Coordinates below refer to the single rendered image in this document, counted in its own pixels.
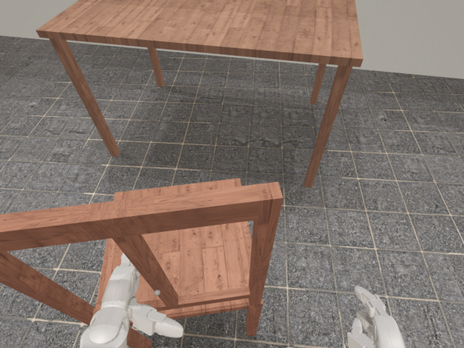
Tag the table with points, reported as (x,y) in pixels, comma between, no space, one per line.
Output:
(316,31)

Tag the left robot forearm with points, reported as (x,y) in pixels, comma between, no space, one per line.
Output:
(108,328)

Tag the right robot hand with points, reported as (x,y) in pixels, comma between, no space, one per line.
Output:
(383,331)

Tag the left robot hand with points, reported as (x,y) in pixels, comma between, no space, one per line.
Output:
(122,286)

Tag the chair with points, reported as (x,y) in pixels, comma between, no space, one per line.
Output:
(191,241)

